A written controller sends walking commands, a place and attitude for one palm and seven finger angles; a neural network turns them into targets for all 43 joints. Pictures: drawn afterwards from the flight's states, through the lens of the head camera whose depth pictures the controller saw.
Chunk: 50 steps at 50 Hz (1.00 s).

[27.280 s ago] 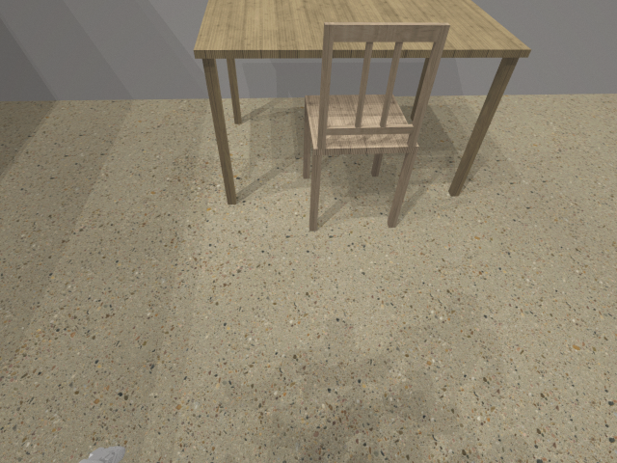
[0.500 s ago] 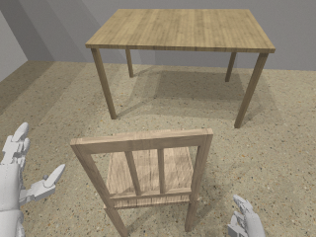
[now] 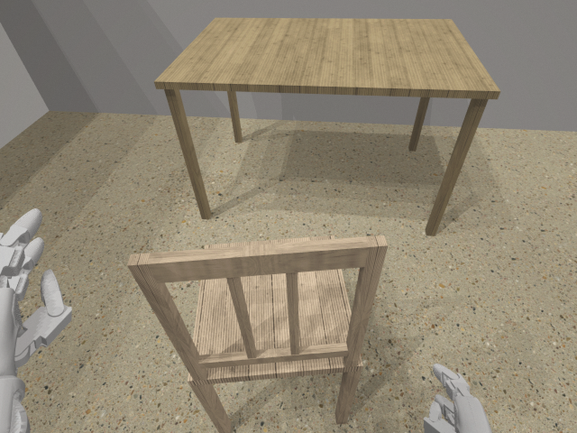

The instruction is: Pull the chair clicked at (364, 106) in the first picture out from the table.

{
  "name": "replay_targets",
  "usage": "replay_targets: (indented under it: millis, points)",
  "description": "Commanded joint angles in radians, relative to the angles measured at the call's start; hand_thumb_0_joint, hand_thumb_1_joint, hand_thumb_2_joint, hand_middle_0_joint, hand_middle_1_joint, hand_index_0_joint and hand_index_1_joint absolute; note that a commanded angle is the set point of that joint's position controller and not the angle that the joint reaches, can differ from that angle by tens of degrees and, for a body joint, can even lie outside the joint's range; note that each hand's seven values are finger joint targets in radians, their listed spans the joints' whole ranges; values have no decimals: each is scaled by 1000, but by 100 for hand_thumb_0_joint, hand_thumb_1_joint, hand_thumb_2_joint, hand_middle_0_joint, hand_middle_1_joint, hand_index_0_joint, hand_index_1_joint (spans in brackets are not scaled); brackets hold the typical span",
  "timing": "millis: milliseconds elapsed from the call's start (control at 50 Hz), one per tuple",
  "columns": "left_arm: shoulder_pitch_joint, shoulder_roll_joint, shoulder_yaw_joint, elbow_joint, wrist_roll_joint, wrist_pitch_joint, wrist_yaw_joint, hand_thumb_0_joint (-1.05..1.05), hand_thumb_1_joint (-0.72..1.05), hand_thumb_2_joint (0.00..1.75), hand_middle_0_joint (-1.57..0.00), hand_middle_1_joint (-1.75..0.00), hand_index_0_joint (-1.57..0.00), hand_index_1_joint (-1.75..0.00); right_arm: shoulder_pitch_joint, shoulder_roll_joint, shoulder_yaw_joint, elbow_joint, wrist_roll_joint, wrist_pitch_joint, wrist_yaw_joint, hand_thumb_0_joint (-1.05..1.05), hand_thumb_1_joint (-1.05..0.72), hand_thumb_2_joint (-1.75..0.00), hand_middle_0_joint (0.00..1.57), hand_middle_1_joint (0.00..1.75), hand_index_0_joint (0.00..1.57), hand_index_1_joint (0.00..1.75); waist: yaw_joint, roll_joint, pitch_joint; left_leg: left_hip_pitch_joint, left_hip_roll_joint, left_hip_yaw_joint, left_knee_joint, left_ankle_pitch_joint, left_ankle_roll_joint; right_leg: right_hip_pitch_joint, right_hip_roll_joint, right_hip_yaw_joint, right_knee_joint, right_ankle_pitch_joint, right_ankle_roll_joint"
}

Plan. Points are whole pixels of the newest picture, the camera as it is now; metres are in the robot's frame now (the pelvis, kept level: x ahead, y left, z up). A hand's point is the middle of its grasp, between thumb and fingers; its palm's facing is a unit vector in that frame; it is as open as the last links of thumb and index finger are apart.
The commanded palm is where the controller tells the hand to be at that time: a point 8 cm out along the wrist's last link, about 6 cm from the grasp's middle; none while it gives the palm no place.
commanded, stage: step back with the hand held close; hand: left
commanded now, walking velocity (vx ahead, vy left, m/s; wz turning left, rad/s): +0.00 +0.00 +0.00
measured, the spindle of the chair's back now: (243, 320) +0.33 +0.13 -0.10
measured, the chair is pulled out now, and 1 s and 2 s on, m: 0.70 0.70 0.70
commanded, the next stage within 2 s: stop stepping back and stand still in 1.84 s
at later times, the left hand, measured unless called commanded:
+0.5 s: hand (61, 332) +0.17 +0.26 +0.15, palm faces +0.35 -0.78 -0.52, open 7.4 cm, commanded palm +0.11 +0.31 +0.17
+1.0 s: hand (1, 385) +0.11 +0.28 +0.16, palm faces +0.44 -0.76 -0.48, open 7.4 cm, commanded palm +0.05 +0.31 +0.17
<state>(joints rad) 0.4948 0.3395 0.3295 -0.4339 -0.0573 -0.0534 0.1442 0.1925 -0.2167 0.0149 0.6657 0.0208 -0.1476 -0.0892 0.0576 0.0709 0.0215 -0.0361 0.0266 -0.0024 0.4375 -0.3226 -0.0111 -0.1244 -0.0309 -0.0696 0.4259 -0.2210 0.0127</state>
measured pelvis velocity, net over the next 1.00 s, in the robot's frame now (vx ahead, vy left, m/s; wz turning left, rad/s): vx -0.09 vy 0.01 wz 0.01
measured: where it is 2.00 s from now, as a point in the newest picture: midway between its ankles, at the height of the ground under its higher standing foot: outside the picture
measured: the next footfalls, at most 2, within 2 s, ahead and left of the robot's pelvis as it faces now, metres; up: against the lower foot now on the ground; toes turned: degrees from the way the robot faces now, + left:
right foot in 1.56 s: -0.12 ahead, -0.15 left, +0.00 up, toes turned -2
left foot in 1.88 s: -0.16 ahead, +0.10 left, +0.00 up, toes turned +1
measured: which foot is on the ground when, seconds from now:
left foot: down 0.00-1.00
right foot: down 0.00-1.00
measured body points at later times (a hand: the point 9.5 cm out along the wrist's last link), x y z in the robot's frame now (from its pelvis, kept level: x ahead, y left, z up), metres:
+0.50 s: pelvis -0.03 +0.01 +0.00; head -0.01 +0.00 +0.45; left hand +0.14 +0.30 +0.18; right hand +0.14 -0.24 -0.09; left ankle -0.05 +0.12 -0.74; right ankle +0.01 -0.13 -0.74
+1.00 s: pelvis -0.09 +0.01 -0.01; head -0.07 +0.03 +0.44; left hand +0.08 +0.32 +0.18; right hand +0.07 -0.23 -0.09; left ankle -0.05 +0.12 -0.74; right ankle +0.01 -0.13 -0.74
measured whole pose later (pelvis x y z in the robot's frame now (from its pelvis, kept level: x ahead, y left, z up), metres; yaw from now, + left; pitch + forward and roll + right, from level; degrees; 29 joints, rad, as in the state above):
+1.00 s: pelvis -0.09 +0.01 -0.01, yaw +1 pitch +0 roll -1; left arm 0.55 0.44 0.44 -0.54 -0.03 -0.17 0.18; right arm 0.23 -0.19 0.00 0.60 0.02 -0.10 -0.10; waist -0.01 -0.03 0.03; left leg -0.36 0.01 -0.01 0.60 -0.25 0.01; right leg -0.40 -0.04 -0.05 0.50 -0.12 0.02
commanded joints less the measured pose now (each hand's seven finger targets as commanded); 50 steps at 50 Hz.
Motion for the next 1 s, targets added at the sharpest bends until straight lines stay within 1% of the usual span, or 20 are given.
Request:
replay_targets:
  millis: [0, 80, 100, 120, 140, 180, 200, 220, 320, 380, 400, 460, 560, 620, 680, 700, 780, 820, 920, 980]
  points:
    - [-103, 171, 129, -159, 4, -63, 19, 0, 90, 90, -20, -30, -20, -30, -150, -96, -32, -162, 1, -49, -3, 0, -90, -90, 20, 30, 20, 30, -4, 7, -18, -117, 9, -20, -76, 284, 15, 59, -2, 30, -50, 175, -44]
    - [-105, 166, 125, -121, 1, -67, 15, 0, 90, 90, -20, -30, -20, -30, -149, -98, -35, -164, -2, -42, -3, 0, -90, -90, 20, 30, 20, 30, -1, -37, -24, -118, 9, -19, -82, 249, 23, 58, -6, 26, -51, 139, -37]
    - [-139, 148, 89, -133, 4, -67, 9, 0, 90, 90, -20, -30, -20, -30, -154, -103, -31, -165, -1, -44, 0, 0, -90, -90, 20, 30, 20, 30, -9, -14, -12, -120, 6, -19, -82, 240, 23, 50, -6, 30, -57, 131, -39]
    - [-282, 336, 257, -225, -3, -122, 15, 0, 90, 90, -20, -30, -20, -30, -114, -122, -42, -192, 8, -29, 5, 0, -90, -90, 20, 30, 20, 30, -35, -27, 54, -173, 32, -20, -63, 151, 40, -42, -61, 143, -117, 175, -32]
    - [-211, 272, 220, -140, 0, -130, 8, 0, 90, 90, -20, -30, -20, -30, -115, -106, -42, -172, 3, -21, 3, 0, -90, -90, 20, 30, 20, 30, -44, -89, 35, -170, 27, -36, -48, 118, 39, -39, -79, 144, -127, 150, -36]
    - [-114, 206, 163, -136, 8, -126, 2, 0, 90, 90, -20, -30, -20, -30, -122, -109, -44, -187, -2, -4, 8, 0, -90, -90, 20, 30, 20, 30, -45, -102, 1, -150, 30, -36, -35, 147, 39, -44, -90, 147, -121, 158, -35]
    - [-98, 212, 167, -172, 8, -134, 2, 0, 90, 90, -20, -30, -20, -30, -132, -115, -47, -193, -2, -2, 7, 0, -90, -90, 20, 30, 20, 30, -43, -34, -30, -148, 34, -33, -44, 176, 40, -23, -93, 141, -99, 199, -35]
    - [-48, 193, 157, -176, 9, -138, 3, 0, 90, 90, -20, -30, -20, -30, -126, -113, -46, -195, -6, 5, 6, 0, -90, -90, 20, 30, 20, 30, -43, -9, -77, -153, 43, -37, -56, 221, 40, 18, -89, 115, -65, 230, -31]
    - [91, 216, 195, -251, 14, -149, 17, 0, 90, 90, -20, -30, -20, -30, -130, -107, -61, -219, -7, 31, 7, 0, -90, -90, 20, 30, 20, 30, -43, 4, -224, -156, 75, -51, -30, 441, 39, 92, -89, 78, 28, 397, -21]
    - [102, 251, 232, -286, 11, -157, 24, 0, 90, 90, -20, -30, -20, -30, -132, -102, -74, -228, -2, 44, -2, 0, -90, -90, 20, 30, 20, 30, -45, -44, -236, -185, 83, -64, -8, 473, 34, 81, -90, 77, 56, 432, -21]
    - [102, 267, 248, -265, 10, -155, 30, 0, 90, 90, -20, -30, -20, -30, -139, -97, -77, -218, 2, 46, -8, 0, -90, -90, 20, 30, 20, 30, -47, -28, -226, -189, 83, -63, -14, 459, 33, 68, -92, 79, 55, 425, -21]
    - [95, 239, 226, -257, 5, -155, 32, 0, 90, 90, -20, -30, -20, -30, -127, -97, -79, -220, 2, 51, -15, 0, -90, -90, 20, 30, 20, 30, -50, -21, -188, -241, 91, -73, -20, 413, 34, 43, -84, 75, 66, 370, -19]
    - [62, 216, 194, -241, 11, -149, 35, 0, 90, 90, -20, -30, -20, -30, -114, -105, -74, -215, -2, 43, -19, 0, -90, -90, 20, 30, 20, 30, -49, 20, -115, -359, 103, -87, -54, 205, 49, 7, -66, 87, 71, 186, -14]
    - [27, 214, 178, -248, 16, -148, 39, 0, 90, 90, -20, -30, -20, -30, -101, -104, -70, -214, -3, 35, -20, 0, -90, -90, 20, 30, 20, 30, -52, -7, -82, -415, 86, -82, -48, 41, 53, -22, -75, 117, 33, 73, -17]
    - [-17, 232, 181, -262, 23, -151, 45, 0, 90, 90, -20, -30, -20, -30, -90, -106, -67, -219, -7, 27, -17, 0, -90, -90, 20, 30, 20, 30, -55, -74, -45, -421, 49, -73, 1, -134, 52, -124, -100, 181, -72, -139, -29]
    - [-27, 254, 193, -272, 26, -153, 49, 0, 90, 90, -20, -30, -20, -30, -87, -110, -69, -213, -7, 25, -20, 0, -90, -90, 20, 30, 20, 30, -58, -54, -36, -408, 42, -66, 11, -156, 51, -154, -107, 193, -106, -185, -35]
    - [-31, 261, 203, -303, 32, -169, 57, 0, 90, 90, -20, -30, -20, -30, -75, -112, -59, -223, -14, 12, -20, 0, -90, -90, 20, 30, 20, 30, -57, -56, -70, -409, 46, -85, 18, -191, 56, -175, -107, 178, -114, -297, -34]
    - [-16, 260, 208, -314, 32, -174, 58, 0, 90, 90, -20, -30, -20, -30, -74, -113, -58, -228, -12, 7, -22, 0, -90, -90, 20, 30, 20, 30, -59, 2, -82, -440, 65, -108, -27, -193, 61, -132, -85, 151, -70, -256, -26]
    - [42, 254, 230, -309, 31, -187, 57, 0, 90, 90, -20, -30, -20, -30, -77, -118, -66, -228, -10, -8, -18, 0, -90, -90, 20, 30, 20, 30, -52, 62, -136, -525, 108, -141, -85, -83, 72, 16, -45, 94, 85, 5, -10]
    - [35, 251, 240, -310, 36, -201, 52, 0, 90, 90, -20, -30, -20, -30, -87, -117, -73, -225, -13, -20, -15, 0, -90, -90, 20, 30, 20, 30, -49, 90, -132, -603, 142, -157, -94, -46, 87, 68, -33, 87, 182, 111, -4]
